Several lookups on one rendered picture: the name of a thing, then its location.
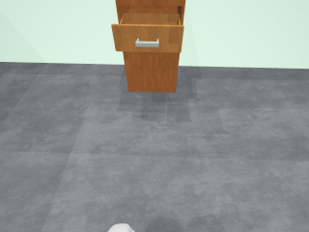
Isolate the drawer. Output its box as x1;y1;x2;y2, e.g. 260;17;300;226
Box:
111;14;184;53

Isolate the handle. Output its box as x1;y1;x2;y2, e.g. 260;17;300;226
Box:
135;39;159;47

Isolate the cabinet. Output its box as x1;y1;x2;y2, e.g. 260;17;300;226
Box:
115;0;186;93

